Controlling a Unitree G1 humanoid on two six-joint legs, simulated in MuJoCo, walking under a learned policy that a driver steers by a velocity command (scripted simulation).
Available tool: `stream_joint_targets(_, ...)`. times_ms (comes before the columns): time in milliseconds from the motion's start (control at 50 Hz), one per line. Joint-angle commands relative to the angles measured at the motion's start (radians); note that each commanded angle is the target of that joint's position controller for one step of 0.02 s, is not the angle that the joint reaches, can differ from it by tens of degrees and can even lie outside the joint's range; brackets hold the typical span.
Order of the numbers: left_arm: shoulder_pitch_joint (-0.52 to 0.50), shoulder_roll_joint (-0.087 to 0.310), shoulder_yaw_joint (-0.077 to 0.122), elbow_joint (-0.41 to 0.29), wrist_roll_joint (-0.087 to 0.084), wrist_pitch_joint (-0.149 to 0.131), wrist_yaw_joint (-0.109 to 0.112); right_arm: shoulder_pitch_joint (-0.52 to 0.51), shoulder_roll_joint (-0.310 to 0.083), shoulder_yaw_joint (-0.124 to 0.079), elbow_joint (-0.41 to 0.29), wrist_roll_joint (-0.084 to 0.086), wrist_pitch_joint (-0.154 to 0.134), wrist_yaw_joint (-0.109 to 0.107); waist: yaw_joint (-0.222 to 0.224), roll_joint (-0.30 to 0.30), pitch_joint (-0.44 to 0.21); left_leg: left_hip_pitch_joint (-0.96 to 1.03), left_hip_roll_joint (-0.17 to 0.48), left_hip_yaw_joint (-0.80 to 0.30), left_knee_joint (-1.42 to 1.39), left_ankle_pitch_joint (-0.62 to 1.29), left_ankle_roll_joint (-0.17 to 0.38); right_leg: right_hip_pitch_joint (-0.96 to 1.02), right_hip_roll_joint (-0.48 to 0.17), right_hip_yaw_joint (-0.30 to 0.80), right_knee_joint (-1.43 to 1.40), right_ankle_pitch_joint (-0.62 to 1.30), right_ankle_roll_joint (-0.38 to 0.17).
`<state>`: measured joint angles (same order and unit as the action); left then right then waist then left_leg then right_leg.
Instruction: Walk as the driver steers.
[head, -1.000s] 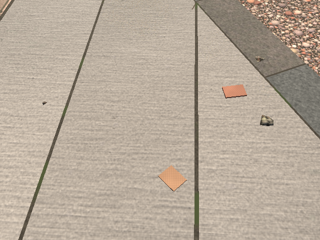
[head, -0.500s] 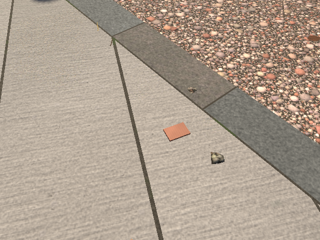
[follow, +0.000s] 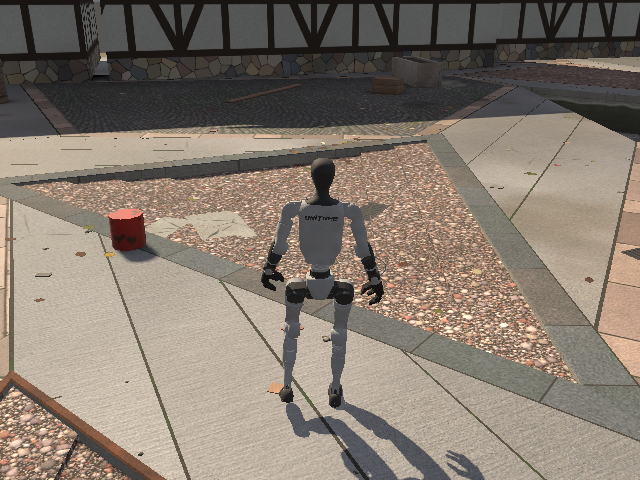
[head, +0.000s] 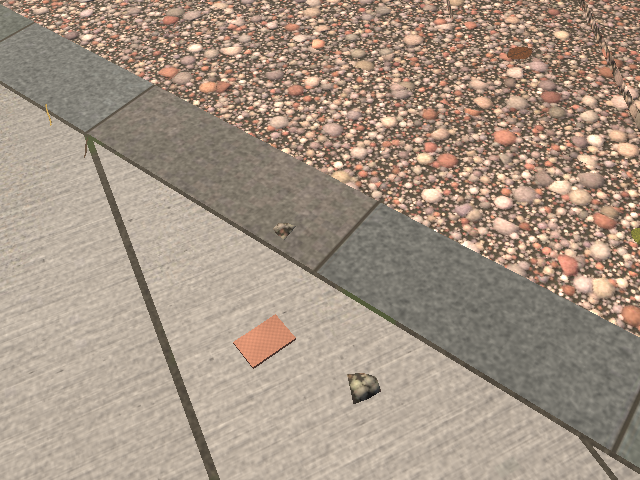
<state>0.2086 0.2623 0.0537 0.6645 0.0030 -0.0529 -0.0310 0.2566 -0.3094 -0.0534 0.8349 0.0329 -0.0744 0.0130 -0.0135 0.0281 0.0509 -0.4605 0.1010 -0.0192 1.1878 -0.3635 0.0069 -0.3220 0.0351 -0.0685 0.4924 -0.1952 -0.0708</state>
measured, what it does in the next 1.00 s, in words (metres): walks ahead: left foot, then right foot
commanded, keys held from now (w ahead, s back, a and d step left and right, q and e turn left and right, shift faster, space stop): no key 1.00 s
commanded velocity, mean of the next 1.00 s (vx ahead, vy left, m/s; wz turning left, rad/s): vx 0.11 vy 0.00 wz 0.01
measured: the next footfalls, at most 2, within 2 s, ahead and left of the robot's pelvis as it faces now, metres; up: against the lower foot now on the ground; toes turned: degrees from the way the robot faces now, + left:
left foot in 0.30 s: +0.31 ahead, +0.14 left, +0.00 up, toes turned +4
right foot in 0.58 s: +0.24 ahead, -0.12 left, +0.00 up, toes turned +3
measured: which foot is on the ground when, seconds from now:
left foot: up 0.00-0.28, down 0.30-1.00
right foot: down 0.00-0.34, up 0.36-0.56, down 0.58-1.00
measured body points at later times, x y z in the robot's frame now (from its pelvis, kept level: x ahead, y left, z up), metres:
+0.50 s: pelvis +0.18 +0.03 +0.00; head +0.21 +0.04 +0.44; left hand +0.27 +0.31 -0.14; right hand +0.33 -0.21 -0.12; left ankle +0.27 +0.13 -0.74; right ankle +0.14 -0.12 -0.70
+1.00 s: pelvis +0.24 +0.00 +0.00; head +0.25 +0.00 +0.45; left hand +0.28 +0.26 -0.15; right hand +0.35 -0.25 -0.14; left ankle +0.27 +0.13 -0.74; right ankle +0.20 -0.12 -0.74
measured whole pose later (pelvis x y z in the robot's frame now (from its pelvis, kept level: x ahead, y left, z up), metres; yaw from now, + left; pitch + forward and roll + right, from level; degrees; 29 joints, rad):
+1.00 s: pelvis +0.24 +0.00 +0.00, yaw +3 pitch -1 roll +0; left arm 0.23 0.21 0.03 1.03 0.00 -0.01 0.03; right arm 0.12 -0.24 -0.04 1.02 0.00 0.01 -0.03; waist 0.00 0.00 0.04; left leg -0.27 0.02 0.01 0.50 -0.21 -0.01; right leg -0.14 -0.01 0.00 0.50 -0.34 0.01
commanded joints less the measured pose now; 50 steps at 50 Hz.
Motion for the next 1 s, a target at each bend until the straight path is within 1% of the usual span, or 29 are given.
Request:
stream_joint_targets(20,0.011,0.112,0.034,-0.027,0.009,-0.042,0.005,0.044,-0.081,-0.026,-0.042,-0.010,0.012,-0.010,-0.010,-0.098,-0.089,-0.118,0.050,-0.049,-0.020,0.092,-0.020,0.155,-0.274,0.230,-0.288,0.388,-0.171)
stream_joint_targets(60,0.003,0.126,0.038,-0.002,0.012,-0.050,0.013,0.029,-0.060,-0.023,-0.047,-0.025,0.023,-0.019,-0.028,-0.078,-0.066,-0.129,0.030,-0.039,-0.096,0.140,-0.043,0.131,-0.258,0.140,-0.286,0.603,-0.167)
stream_joint_targets(100,-0.007,0.126,0.036,0.016,0.010,-0.042,0.026,-0.012,-0.033,-0.013,-0.060,-0.035,0.020,-0.017,-0.026,-0.083,-0.058,-0.123,0.022,-0.019,-0.246,0.250,-0.053,0.132,-0.223,0.063,-0.282,0.661,-0.146)
stream_joint_targets(140,0.003,0.128,0.034,0.034,0.007,-0.032,0.035,-0.082,-0.005,0.001,-0.073,-0.038,0.012,-0.006,0.006,-0.091,-0.056,-0.069,0.000,0.013,-0.430,0.380,-0.047,0.135,-0.188,0.009,-0.277,0.652,-0.122)
stream_joint_targets(160,0.026,0.136,0.035,0.049,0.006,-0.026,0.039,-0.115,0.000,0.005,-0.081,-0.038,0.009,0.000,0.025,-0.088,-0.063,-0.051,-0.014,0.022,-0.493,0.426,-0.044,0.158,-0.192,0.010,-0.272,0.644,-0.119)
stream_joint_targets(200,0.058,0.149,0.037,0.081,0.002,-0.014,0.041,-0.137,-0.012,0.003,-0.090,-0.036,0.006,0.011,0.038,-0.095,-0.077,-0.028,-0.031,0.017,-0.564,0.448,-0.034,0.218,-0.222,0.032,-0.247,0.631,-0.121)
stream_joint_targets(260,0.045,0.154,0.040,0.113,-0.012,0.004,0.045,-0.137,-0.051,-0.008,-0.096,-0.044,0.001,0.021,0.021,-0.110,-0.081,-0.014,-0.050,0.012,-0.632,0.360,0.010,0.287,-0.256,0.071,-0.151,0.621,-0.105)
stream_joint_targets(280,0.027,0.152,0.039,0.119,-0.018,0.010,0.047,-0.095,-0.062,-0.014,-0.082,-0.049,-0.001,0.022,-0.010,-0.102,-0.096,0.046,-0.065,0.023,-0.689,0.384,0.028,0.289,-0.243,0.070,-0.090,0.609,-0.084)
stream_joint_targets(300,0.040,0.140,0.036,0.129,-0.017,0.012,0.049,-0.037,-0.090,-0.026,-0.060,-0.057,-0.004,0.016,-0.034,-0.075,-0.129,0.158,-0.082,0.031,-0.756,0.528,0.052,0.277,-0.194,0.055,0.005,0.602,-0.048)
stream_joint_targets(320,0.101,0.117,0.027,0.128,0.007,0.004,0.049,-0.001,-0.167,-0.043,-0.058,-0.066,-0.006,0.006,-0.013,0.025,-0.211,0.343,0.024,-0.065,-0.698,1.000,0.099,0.195,-0.116,0.019,0.153,0.421,0.009)
stream_joint_targets(340,0.225,0.047,0.002,0.149,0.020,-0.002,0.041,0.026,-0.156,-0.034,-0.053,-0.080,0.004,-0.005,0.022,0.164,-0.349,0.610,0.212,-0.276,-0.659,1.188,0.272,-0.007,-0.033,0.033,0.386,-0.033,0.076)
stream_joint_targets(360,0.180,0.067,0.003,0.162,0.007,0.011,0.036,0.047,-0.071,-0.012,-0.042,-0.063,0.016,-0.005,-0.021,0.187,-0.401,0.606,0.275,-0.384,-0.719,1.127,0.349,-0.070,-0.005,0.112,0.530,-0.483,0.112)
stream_joint_targets(380,0.132,0.112,0.015,0.152,-0.017,0.029,0.036,0.000,-0.058,-0.003,-0.045,-0.049,0.021,0.002,-0.017,0.129,-0.350,0.523,0.246,-0.361,-0.765,0.875,0.323,-0.103,-0.042,0.165,0.580,-0.521,0.113)
stream_joint_targets(400,0.085,0.112,0.019,0.150,-0.025,0.051,0.044,-0.065,-0.049,0.000,-0.052,-0.045,0.026,0.005,-0.003,0.075,-0.261,0.430,0.215,-0.326,-0.806,0.655,0.283,-0.141,-0.066,0.153,0.579,-0.495,0.115)
stream_joint_targets(420,0.063,0.108,0.022,0.150,-0.018,0.072,0.054,-0.131,-0.048,0.002,-0.060,-0.043,0.031,0.005,0.013,0.054,-0.184,0.317,0.189,-0.289,-0.856,0.467,0.250,-0.138,-0.085,0.145,0.517,-0.452,0.120)
stream_joint_targets(440,0.058,0.107,0.024,0.153,-0.011,0.091,0.064,-0.181,-0.053,-0.001,-0.066,-0.048,0.037,0.001,0.033,0.085,-0.149,0.228,0.159,-0.264,-0.898,0.304,0.216,-0.091,-0.102,0.141,0.435,-0.393,0.125)
stream_joint_targets(460,0.070,0.092,0.022,0.164,-0.009,0.100,0.071,-0.211,-0.059,-0.004,-0.065,-0.056,0.046,-0.002,0.045,0.118,-0.127,0.155,0.127,-0.232,-0.927,0.213,0.198,-0.031,-0.092,0.119,0.364,-0.350,0.129)
stream_joint_targets(500,0.105,0.071,0.018,0.197,-0.004,0.101,0.077,-0.217,-0.052,-0.005,-0.055,-0.060,0.053,-0.012,0.049,0.131,-0.146,0.108,0.097,-0.179,-0.940,0.147,0.184,0.072,-0.080,0.095,0.249,-0.231,0.123)
stream_joint_targets(540,0.129,0.058,0.017,0.227,0.002,0.094,0.072,-0.224,-0.048,-0.004,-0.038,-0.045,0.056,-0.020,0.064,0.110,-0.161,0.084,0.075,-0.138,-0.926,0.043,0.159,0.169,-0.066,0.065,0.104,-0.057,0.104)
stream_joint_targets(560,0.127,0.055,0.016,0.236,0.012,0.092,0.068,-0.216,-0.038,0.000,-0.026,-0.039,0.058,-0.022,0.065,0.099,-0.154,0.064,0.057,-0.121,-0.921,-0.049,0.130,0.208,-0.058,0.052,0.046,-0.007,0.091)
stream_joint_targets(580,0.107,0.062,0.015,0.231,0.026,0.090,0.065,-0.193,-0.017,0.007,-0.010,-0.040,0.058,-0.022,0.058,0.074,-0.129,0.045,0.033,-0.108,-0.915,-0.137,0.083,0.214,-0.079,0.076,-0.004,0.017,0.072)
stream_joint_targets(600,0.078,0.093,0.016,0.214,0.030,0.086,0.069,-0.180,-0.012,0.010,0.001,-0.047,0.059,-0.021,0.036,0.032,-0.082,0.042,0.003,-0.088,-0.879,-0.168,0.041,0.168,-0.138,0.142,-0.076,-0.041,0.045)
stream_joint_targets(620,0.048,0.144,0.029,0.227,0.014,0.081,0.070,-0.165,-0.011,0.005,-0.003,-0.047,0.062,-0.023,-0.014,-0.091,-0.035,0.133,-0.059,-0.020,-0.852,-0.087,0.010,0.004,-0.133,0.152,-0.093,-0.249,0.021)
stream_joint_targets(640,0.018,0.104,0.020,0.227,0.011,0.068,0.068,-0.185,-0.018,0.005,0.003,-0.055,0.062,-0.028,-0.005,-0.112,-0.019,0.231,-0.066,-0.008,-0.795,0.009,-0.002,-0.086,-0.123,0.154,-0.139,-0.328,0.028)
stream_joint_targets(660,0.004,0.081,0.012,0.234,0.016,0.055,0.068,-0.178,-0.016,0.003,0.009,-0.052,0.061,-0.031,-0.016,-0.130,-0.019,0.277,-0.066,-0.003,-0.767,0.077,0.005,-0.108,-0.125,0.156,-0.161,-0.308,0.045)
stream_joint_targets(700,-0.003,0.077,0.010,0.245,0.012,0.032,0.065,-0.157,-0.019,0.001,0.035,-0.048,0.063,-0.037,-0.016,-0.118,-0.025,0.289,-0.064,-0.004,-0.745,0.171,0.022,-0.068,-0.115,0.143,-0.147,-0.184,0.068)
stream_joint_targets(740,0.036,0.078,0.008,0.269,0.005,0.021,0.064,-0.152,-0.014,0.001,0.054,-0.045,0.062,-0.036,-0.002,-0.086,-0.047,0.285,-0.062,-0.004,-0.738,0.249,0.030,-0.007,-0.108,0.131,-0.116,-0.074,0.069)
stream_joint_targets(880,0.073,0.072,0.001,0.319,-0.001,0.030,0.066,-0.156,-0.016,-0.003,0.109,-0.035,0.071,-0.035,0.019,-0.037,-0.077,0.303,-0.062,0.003,-0.715,0.402,0.023,0.085,-0.093,0.106,-0.077,0.120,0.058)
stream_joint_targets(1000,0.067,0.062,-0.004,0.348,-0.001,0.037,0.064,-0.150,-0.025,-0.006,0.153,-0.032,0.081,-0.044,0.018,-0.031,-0.074,0.319,-0.060,0.003,-0.711,0.435,0.019,0.111,-0.087,0.095,-0.079,0.184,0.056)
